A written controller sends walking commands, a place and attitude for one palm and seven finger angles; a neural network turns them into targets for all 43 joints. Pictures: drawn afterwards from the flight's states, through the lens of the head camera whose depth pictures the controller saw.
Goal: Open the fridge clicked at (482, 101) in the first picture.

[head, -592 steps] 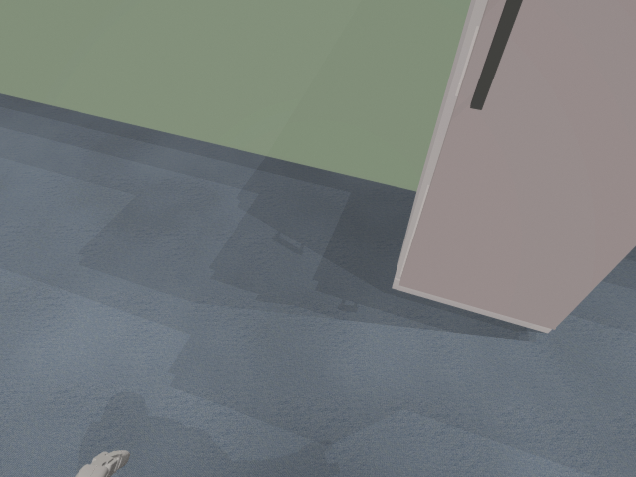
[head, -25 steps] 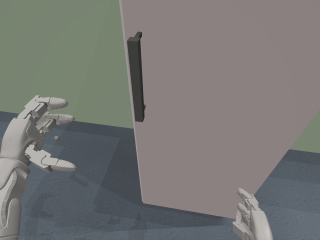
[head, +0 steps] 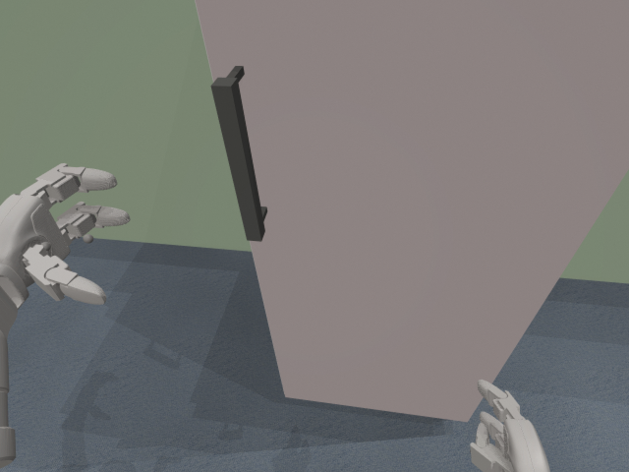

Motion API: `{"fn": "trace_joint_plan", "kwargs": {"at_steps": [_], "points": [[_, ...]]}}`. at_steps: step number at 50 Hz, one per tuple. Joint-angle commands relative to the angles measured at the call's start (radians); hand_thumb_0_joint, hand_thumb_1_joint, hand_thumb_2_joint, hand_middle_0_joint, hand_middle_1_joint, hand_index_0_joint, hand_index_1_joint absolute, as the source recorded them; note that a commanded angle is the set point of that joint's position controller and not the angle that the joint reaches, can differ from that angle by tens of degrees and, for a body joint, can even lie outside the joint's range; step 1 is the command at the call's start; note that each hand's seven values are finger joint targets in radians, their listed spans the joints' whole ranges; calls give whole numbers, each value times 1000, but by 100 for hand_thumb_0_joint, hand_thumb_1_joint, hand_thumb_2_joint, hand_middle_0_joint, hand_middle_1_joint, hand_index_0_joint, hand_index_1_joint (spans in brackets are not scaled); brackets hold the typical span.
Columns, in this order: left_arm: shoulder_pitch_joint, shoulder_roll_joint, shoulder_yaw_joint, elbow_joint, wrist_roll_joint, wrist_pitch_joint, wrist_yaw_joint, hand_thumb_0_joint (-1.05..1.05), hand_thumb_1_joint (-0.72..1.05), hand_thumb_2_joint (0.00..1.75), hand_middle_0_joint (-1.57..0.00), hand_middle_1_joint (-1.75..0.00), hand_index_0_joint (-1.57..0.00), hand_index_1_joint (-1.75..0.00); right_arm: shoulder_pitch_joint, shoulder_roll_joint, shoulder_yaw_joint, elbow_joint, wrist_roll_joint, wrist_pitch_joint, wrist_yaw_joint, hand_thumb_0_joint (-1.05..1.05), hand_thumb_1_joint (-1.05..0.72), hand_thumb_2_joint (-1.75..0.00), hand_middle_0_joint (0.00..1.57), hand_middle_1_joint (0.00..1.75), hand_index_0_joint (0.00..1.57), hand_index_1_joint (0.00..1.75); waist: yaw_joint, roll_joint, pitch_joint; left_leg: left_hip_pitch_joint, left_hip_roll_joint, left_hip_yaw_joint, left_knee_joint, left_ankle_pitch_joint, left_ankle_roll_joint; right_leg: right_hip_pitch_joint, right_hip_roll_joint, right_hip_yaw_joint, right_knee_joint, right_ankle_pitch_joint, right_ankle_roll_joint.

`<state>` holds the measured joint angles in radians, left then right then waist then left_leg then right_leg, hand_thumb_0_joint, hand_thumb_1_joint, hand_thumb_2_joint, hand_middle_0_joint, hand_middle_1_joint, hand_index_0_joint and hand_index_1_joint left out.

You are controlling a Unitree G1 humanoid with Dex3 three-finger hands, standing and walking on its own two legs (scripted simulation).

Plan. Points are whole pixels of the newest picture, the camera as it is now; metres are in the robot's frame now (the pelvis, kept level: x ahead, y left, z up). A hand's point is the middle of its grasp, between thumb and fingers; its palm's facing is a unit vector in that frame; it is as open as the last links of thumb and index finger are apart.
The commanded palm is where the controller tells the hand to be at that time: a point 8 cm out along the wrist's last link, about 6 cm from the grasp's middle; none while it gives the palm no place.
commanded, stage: raise the hand to about handle height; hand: left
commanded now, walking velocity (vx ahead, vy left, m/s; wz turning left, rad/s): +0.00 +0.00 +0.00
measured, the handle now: (247, 162) +0.46 +0.14 +0.19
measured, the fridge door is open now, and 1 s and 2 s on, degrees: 0 0 0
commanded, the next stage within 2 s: move the hooked fingers beside the handle in 0.32 s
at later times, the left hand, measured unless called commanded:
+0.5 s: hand (81, 228) +0.28 +0.27 +0.22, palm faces +0.05 -0.99 -0.10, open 14.0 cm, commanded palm +0.25 +0.32 +0.22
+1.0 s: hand (129, 211) +0.33 +0.25 +0.20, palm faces +0.02 -1.00 -0.08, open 14.0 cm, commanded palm +0.30 +0.30 +0.21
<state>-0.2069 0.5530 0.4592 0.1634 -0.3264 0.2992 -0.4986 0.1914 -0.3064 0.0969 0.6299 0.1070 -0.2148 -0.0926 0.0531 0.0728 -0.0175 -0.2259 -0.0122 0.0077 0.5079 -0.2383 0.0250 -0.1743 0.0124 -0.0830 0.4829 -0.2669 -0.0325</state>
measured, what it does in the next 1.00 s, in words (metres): stands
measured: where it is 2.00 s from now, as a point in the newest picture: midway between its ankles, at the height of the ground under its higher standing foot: outside the picture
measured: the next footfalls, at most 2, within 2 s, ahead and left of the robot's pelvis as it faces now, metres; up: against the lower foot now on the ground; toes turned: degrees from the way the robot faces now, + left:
none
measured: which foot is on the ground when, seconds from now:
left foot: down 0.00-1.00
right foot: down 0.00-1.00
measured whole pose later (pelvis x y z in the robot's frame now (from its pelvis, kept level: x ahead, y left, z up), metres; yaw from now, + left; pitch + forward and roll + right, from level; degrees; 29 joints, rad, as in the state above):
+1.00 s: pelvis +0.01 +0.01 +0.00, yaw -1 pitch -2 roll +0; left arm -0.30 0.46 0.38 0.18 -0.28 0.27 -0.37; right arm 0.20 -0.27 0.10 0.63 0.10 -0.19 -0.10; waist 0.04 0.06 -0.02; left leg -0.20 -0.02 0.02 0.48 -0.24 0.04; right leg -0.16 0.00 -0.07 0.47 -0.27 -0.02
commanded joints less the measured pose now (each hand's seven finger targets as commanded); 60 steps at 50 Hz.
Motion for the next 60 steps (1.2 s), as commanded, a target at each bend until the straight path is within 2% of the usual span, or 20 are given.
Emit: {"fn": "trace_joint_plan", "kwargs": {"at_steps": [1,3,4,7,9,12,13,16,21,23,26,28,30,34,38,42,49,53,57,60], "points": [[-284,334,194,-421,-51,-148,31,0,-50,30,-30,-120,-30,-120,-180,-70,-50,-212,-16,-76,1,0,-90,-90,20,30,20,30,28,24,-322,174,-2,-47,-40,207,19,68,-23,71,-72,233,11],[-239,371,249,-413,-57,-176,65,0,-50,30,-30,-120,-30,-120,-166,-68,-48,-196,-24,-79,1,0,-90,-90,20,30,20,30,40,3,-273,151,4,-42,-46,208,18,64,-18,66,-87,232,14],[-244,343,243,-378,-57,-176,75,0,-50,30,-30,-120,-30,-120,-168,-69,-49,-187,-24,-80,-2,0,-90,-90,20,30,20,30,28,10,-225,131,4,-40,-53,185,19,43,-20,68,-94,217,15],[-248,273,178,-239,-35,-127,94,0,-50,30,-30,-120,-30,-120,-150,-76,-52,-158,-15,-76,-9,0,-90,-90,20,30,20,30,8,71,-81,103,8,-38,-74,120,13,-45,-21,59,-111,147,14],[-264,240,117,-183,-19,-74,83,0,-50,30,-30,-120,-30,-120,-150,-88,-55,-154,-9,-65,-11,0,-90,-90,20,30,20,30,-3,56,-46,86,12,-37,-69,106,14,-62,-33,83,-126,135,21],[-315,197,27,-229,-1,-43,56,0,-50,30,-30,-120,-30,-120,-148,-87,-55,-179,0,-66,-17,0,-90,-90,20,30,20,30,-16,54,-119,128,7,-45,-68,115,18,-56,-24,61,-104,146,24],[-285,190,22,-236,-7,-50,46,0,-50,30,-30,-120,-30,-120,-147,-85,-56,-183,-3,-67,-15,0,-90,-90,20,30,20,30,-15,-17,-134,137,15,-46,-56,143,21,-41,-26,74,-103,185,27],[-287,272,118,-356,-27,-101,33,0,-50,30,-30,-120,-30,-120,-158,-80,-55,-198,-10,-71,-16,0,-90,-90,20,30,20,30,3,-27,-278,180,1,-48,-44,188,25,29,-21,68,-77,242,26],[-233,302,202,-289,-55,-141,51,0,-50,30,-30,-120,-30,-120,-156,-73,-50,-175,-16,-70,-11,0,-90,-90,20,30,20,30,17,-16,-200,153,4,-45,-63,190,19,11,-12,46,-87,245,19],[-226,281,173,-221,-42,-114,58,0,-50,30,-30,-120,-30,-120,-148,-79,-54,-161,-14,-63,-7,0,-90,-90,20,30,20,30,17,5,-131,131,9,-42,-67,166,16,-26,-17,51,-103,208,17],[-307,201,61,-194,-21,-71,58,0,-50,30,-30,-120,-30,-120,-151,-81,-49,-161,-4,-62,-11,0,-90,-90,20,30,20,30,-15,50,-71,125,11,-53,-83,114,11,-85,-19,44,-105,147,15],[-342,162,-7,-212,-7,-64,53,0,-50,30,-30,-120,-30,-120,-151,-78,-49,-168,-2,-61,-14,0,-90,-90,20,30,20,30,-24,34,-83,146,17,-55,-80,107,15,-88,-20,52,-112,129,14],[-418,167,-20,-273,-2,-83,52,0,-50,30,-30,-120,-30,-120,-149,-79,-51,-176,-5,-67,-20,0,-90,-90,20,30,20,30,-32,14,-162,175,10,-66,-77,118,20,-65,-16,45,-98,138,14],[-468,212,34,-337,-9,-148,80,0,-50,30,-30,-120,-30,-120,-152,-70,-47,-168,-15,-71,-24,0,-90,-90,20,30,20,30,-20,29,-249,219,10,-74,-84,132,15,-28,-11,43,-97,140,9],[-381,238,95,-187,-3,-138,116,0,-50,30,-30,-120,-30,-120,-138,-77,-49,-142,-21,-63,-19,0,-90,-90,20,30,20,30,10,-20,-198,167,15,-71,-97,154,10,-14,-12,32,-99,160,5],[-398,157,10,-139,23,-78,130,0,-50,30,-30,-120,-30,-120,-153,-71,-46,-158,-10,-44,-11,0,-90,-90,20,30,20,30,-3,37,-136,136,15,-62,-107,147,3,-42,-22,29,-88,164,2],[-489,187,21,-244,17,-117,128,0,-50,30,-30,-120,-30,-120,-143,-73,-56,-174,-15,-38,-10,0,-90,-90,20,30,20,30,-15,-12,-258,200,17,-59,-82,199,13,-8,-15,42,-84,217,6],[-470,204,49,-213,18,-142,145,0,-50,30,-30,-120,-30,-120,-135,-72,-57,-156,-18,-37,-12,0,-90,-90,20,30,20,30,-7,-22,-236,193,20,-52,-81,210,12,-2,-16,43,-88,230,4],[-494,145,-10,-151,31,-114,150,0,-50,30,-30,-120,-30,-120,-131,-73,-57,-151,-12,-30,-16,0,-90,-90,20,30,20,30,-20,43,-186,175,14,-51,-91,184,7,-35,-20,41,-87,210,2],[-485,139,-26,-139,36,-98,146,0,-50,30,-30,-120,-30,-120,-126,-76,-62,-156,-11,-23,-16,0,-90,-90,20,30,20,30,-22,10,-203,177,15,-50,-81,211,11,-23,-21,43,-84,243,3]]}}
